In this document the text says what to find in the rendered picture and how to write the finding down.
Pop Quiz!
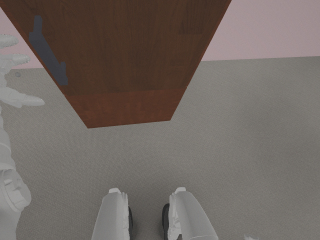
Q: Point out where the robot left hand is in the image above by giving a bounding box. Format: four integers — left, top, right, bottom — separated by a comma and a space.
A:
0, 34, 45, 108

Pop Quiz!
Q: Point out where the robot left forearm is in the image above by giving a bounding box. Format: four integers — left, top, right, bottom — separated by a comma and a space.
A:
0, 106, 16, 171

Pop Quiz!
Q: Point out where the left robot upper arm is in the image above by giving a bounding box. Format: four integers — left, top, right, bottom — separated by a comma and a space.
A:
0, 169, 32, 240

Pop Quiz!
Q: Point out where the handle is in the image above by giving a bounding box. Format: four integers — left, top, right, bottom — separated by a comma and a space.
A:
28, 15, 68, 86

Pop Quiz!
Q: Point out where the right robot foot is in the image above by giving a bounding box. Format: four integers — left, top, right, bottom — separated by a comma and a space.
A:
162, 203, 178, 240

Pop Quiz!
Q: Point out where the robot left shin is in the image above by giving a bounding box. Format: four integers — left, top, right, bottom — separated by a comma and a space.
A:
102, 188, 130, 240

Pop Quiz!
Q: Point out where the cupboard door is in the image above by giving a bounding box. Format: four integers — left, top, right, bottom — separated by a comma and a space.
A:
3, 0, 228, 96

